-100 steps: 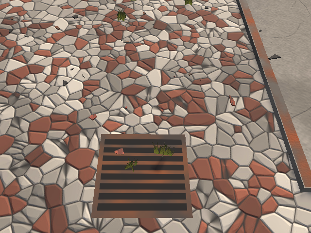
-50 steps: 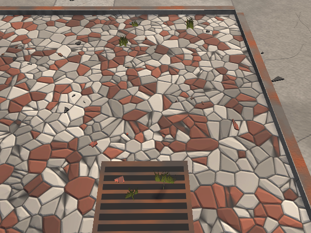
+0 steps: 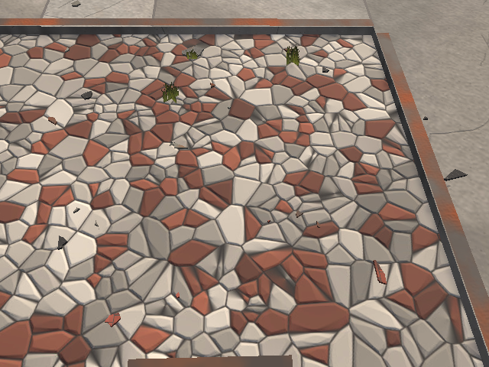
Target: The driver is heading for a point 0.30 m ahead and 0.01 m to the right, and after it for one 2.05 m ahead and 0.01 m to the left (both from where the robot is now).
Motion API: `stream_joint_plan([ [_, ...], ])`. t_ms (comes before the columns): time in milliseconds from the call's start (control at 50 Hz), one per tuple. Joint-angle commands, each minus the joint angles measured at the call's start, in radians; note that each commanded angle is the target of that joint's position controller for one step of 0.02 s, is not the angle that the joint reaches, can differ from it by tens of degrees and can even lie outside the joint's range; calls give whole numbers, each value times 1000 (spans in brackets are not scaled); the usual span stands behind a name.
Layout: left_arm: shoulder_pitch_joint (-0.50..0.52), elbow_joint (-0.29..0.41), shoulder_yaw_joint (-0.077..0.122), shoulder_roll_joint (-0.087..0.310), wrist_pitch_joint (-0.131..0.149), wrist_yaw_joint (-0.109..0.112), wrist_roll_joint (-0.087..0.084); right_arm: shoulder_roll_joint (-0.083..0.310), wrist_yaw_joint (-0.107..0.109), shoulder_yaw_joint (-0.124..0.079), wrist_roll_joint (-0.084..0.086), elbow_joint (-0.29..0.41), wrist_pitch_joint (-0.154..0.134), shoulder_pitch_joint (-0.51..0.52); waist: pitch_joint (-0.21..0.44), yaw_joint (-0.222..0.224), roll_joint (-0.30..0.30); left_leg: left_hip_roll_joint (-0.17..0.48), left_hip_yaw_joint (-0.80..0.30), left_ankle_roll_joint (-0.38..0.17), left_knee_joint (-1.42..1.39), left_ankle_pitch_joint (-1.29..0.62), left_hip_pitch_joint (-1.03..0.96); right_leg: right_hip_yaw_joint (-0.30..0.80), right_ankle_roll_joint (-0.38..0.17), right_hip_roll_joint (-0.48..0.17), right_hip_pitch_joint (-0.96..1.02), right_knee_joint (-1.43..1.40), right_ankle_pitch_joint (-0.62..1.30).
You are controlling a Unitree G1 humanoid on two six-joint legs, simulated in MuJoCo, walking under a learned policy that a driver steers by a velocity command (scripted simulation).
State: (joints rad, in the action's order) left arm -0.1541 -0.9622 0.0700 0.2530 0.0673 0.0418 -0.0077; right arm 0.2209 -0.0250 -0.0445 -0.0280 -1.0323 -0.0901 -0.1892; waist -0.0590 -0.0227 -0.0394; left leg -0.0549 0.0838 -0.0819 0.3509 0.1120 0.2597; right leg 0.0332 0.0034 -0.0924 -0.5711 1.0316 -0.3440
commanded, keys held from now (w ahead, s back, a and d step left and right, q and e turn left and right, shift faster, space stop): no key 1.00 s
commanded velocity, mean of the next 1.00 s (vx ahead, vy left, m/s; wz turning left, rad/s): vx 0.04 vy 0.00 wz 0.00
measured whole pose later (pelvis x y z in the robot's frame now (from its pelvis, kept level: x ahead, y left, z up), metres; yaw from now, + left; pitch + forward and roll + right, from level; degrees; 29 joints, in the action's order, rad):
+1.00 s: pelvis +0.09 -0.03 -0.01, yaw +0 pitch -1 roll +0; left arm -0.12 -1.10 0.06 0.20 -0.01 0.04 0.00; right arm 0.18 0.04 -0.02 -0.01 -1.13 -0.01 -0.26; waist -0.04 -0.01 0.00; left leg 0.02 0.06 0.00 0.49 0.34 0.13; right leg -0.02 0.00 -0.01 -0.26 0.50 -0.21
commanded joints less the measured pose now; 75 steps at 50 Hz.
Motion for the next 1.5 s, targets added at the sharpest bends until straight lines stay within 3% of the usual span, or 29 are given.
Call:
stream_joint_plan([
  [20, -131, 3, 0, 20, -22, 5, 10, 134, 24, -16, 0, 62, -7, 95, 149, 77, 121, 241, -86, -162, -103, -617, 50, 1, 16, -20, 211, -208, 143],
  [60, -77, 12, 1, 37, -32, 1, 5, 154, 31, -19, 6, 48, 8, 59, 162, 52, 123, 244, -94, -152, -109, -504, 25, -12, 25, -1, 244, -296, 209],
  [100, -36, 19, 5, 54, -43, -1, 2, 147, 34, -15, 11, 36, 20, 40, 141, 40, 121, 251, -119, -142, -106, -342, 12, -10, 23, 8, 261, -370, 212],
  [160, -33, 10, 12, 68, -44, -3, 21, 113, 37, -3, 34, 24, 34, 29, 105, 61, 93, 208, -135, -77, -32, -82, 26, -23, -11, 27, 366, -577, 293],
  [180, -41, 10, 19, 103, -42, -1, 28, 86, 37, 5, 26, 13, 34, -19, 105, 48, 43, 167, -124, -28, 13, 17, 42, 31, -29, -25, 426, -621, 456],
  [200, -27, 19, 26, 157, -42, 4, 24, 77, 37, 4, 9, 4, 31, -94, 113, -19, -49, 92, -79, 14, 69, 145, 87, 88, -63, -90, 478, -590, 605],
  [220, -3, 2, 18, 128, -46, 2, 18, 44, 43, 9, 12, -10, 36, -164, 135, -61, -149, 65, -51, 39, 52, 210, 66, 110, -117, -108, 449, -592, 494],
  [240, 25, 2, 13, 75, -47, -8, 8, 68, 49, 7, 12, -4, 46, -105, 105, -32, -119, 67, -43, 51, 45, 177, 8, 96, -99, -64, 371, -612, 347],
  [260, 37, 4, 9, 59, -45, -13, 10, 99, 53, 0, 19, 1, 57, -66, 84, -15, -74, 70, -43, 51, 53, 158, 4, 66, -72, -31, 346, -613, 313],
  [280, 41, 2, 9, 69, -41, -16, 16, 102, 57, -2, 24, 1, 66, -51, 84, -9, -51, 77, -48, 46, 59, 133, -2, 47, -57, -12, 348, -599, 339],
  [340, 16, -23, 12, 73, -30, -15, 9, 102, 58, -3, 23, -4, 74, -52, 113, -1, -23, 94, -60, 45, 71, 38, -26, 27, -60, 3, 392, -562, 461],
  [460, 20, -47, 12, 69, -37, -12, 5, 96, 59, -6, 29, -24, 79, -52, 132, 7, 26, 103, -58, 56, 101, -61, -58, 14, -76, 11, 423, -525, 550],
  [740, 45, -79, 9, 54, -67, -7, 6, 84, 66, 2, 24, -63, 84, -83, 59, 13, 40, 110, -61, 64, 68, 30, -31, -9, -57, 39, 414, -554, 401],
  [1020, 28, -116, 0, 47, -74, 0, 7, 56, 67, 10, 22, -79, 74, -128, 17, 20, 43, 108, -64, 61, 16, 139, 0, -13, -40, 48, 402, -592, 281],
  [1060, 7, -130, 0, 42, -76, 1, 2, 71, 70, 2, 31, -92, 78, -163, 15, 15, 71, 108, -79, 33, -14, 393, 8, -58, -41, 93, 374, -554, 7],
  [1100, 36, -112, 4, 48, -64, 0, -2, 123, 75, -17, 43, -75, 76, -183, -53, -9, 138, 197, -214, -43, -92, 678, 15, -105, -44, 130, 218, -436, -200],
  [1120, 69, -92, 1, 31, -49, -6, -6, 157, 76, -30, 50, -73, 67, -207, -85, -23, 198, 299, -349, -96, -165, 757, -7, -130, -44, 130, 138, -321, -144],
  [1140, 91, -76, -2, 21, -33, -15, -11, 180, 76, -41, 53, -69, 56, -204, -127, -27, 222, 391, -458, -145, -207, 753, -6, -96, -56, 83, 74, -224, -92],
  [1180, 104, -59, 3, 29, -10, -29, -24, 148, 71, -39, 44, -57, 31, -200, -152, -23, 195, 436, -495, -164, -205, 613, -97, -40, -76, 19, -74, -119, -158],
  [1220, 98, -52, 4, 31, 9, -40, -33, 138, 61, -39, 55, -39, 20, -177, -129, -7, 161, 385, -393, -118, -166, 478, -142, -45, -88, 1, -47, -254, -156],
  [1260, 13, -87, 8, 13, 18, -46, -29, 153, 51, -43, 63, -28, 26, -138, -81, 45, 149, 293, -247, -79, -97, 387, -13, -149, -75, 72, 237, -449, -5],
  [1300, -200, -166, 32, 41, 10, -46, -25, 150, 46, -39, 57, -19, 27, -130, 0, 127, 118, 220, -159, -47, 74, 201, 134, -171, -63, 135, 549, -493, 89],
  [1320, -333, -186, 53, 113, 13, -39, -19, 99, 42, -24, 50, 6, 21, -88, 39, 181, -77, 132, -41, 19, 422, 107, 252, 100, -127, -41, 667, -625, 4],
  [1340, -449, -198, 64, 217, 24, -48, -12, 12, 45, -4, 53, 55, 1, -92, 133, 183, -338, 0, -34, 61, 755, 419, 475, 614, -294, -283, 807, -838, -94],
  [1360, -372, -187, 31, 138, 42, -52, 1, 64, 43, -19, 78, 72, -15, -43, 83, 138, -178, 60, -164, 36, 936, 437, 571, 701, -314, -324, 746, -863, -222],
  [1380, -275, -154, 13, 92, 55, -55, 1, 83, 35, -21, 91, 88, -25, -9, 13, 106, -102, 111, -177, 1, 978, 336, 630, 585, -276, -296, 683, -854, -227],
  [1400, -203, -128, 0, 69, 59, -60, 3, 86, 34, -25, 84, 79, -28, -15, -11, 75, -42, 152, -159, -14, 952, 231, 614, 456, -239, -249, 627, -859, -149],
  [1440, -161, -110, -17, 43, 54, -63, 7, 101, 34, -41, 60, 67, -22, -32, -26, 36, -30, 197, -147, -9, 823, 116, 513, 264, -186, -172, 527, -884, 48],
  [1500, -238, -124, -21, 57, 47, -45, 12, 75, 27, -43, 53, 77, -1, 3, -29, 37, -27, 192, -103, 30, 699, 44, 491, 140, -185, -134, 518, -906, 259],
])
Velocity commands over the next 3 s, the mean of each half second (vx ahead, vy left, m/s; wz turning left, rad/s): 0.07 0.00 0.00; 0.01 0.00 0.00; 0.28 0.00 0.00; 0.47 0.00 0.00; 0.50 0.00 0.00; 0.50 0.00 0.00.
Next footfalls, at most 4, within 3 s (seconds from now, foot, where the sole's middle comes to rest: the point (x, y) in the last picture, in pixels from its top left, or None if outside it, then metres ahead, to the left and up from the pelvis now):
0.18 right None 0.17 -0.15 -0.78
1.82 left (221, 323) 0.57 0.07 -0.78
2.36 right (298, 227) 0.88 -0.18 -0.78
2.94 left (222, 154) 1.20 0.07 -0.78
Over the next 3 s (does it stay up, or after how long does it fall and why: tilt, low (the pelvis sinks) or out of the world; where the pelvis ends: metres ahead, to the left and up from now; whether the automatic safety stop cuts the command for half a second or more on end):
stays up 1.06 -0.03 -0.02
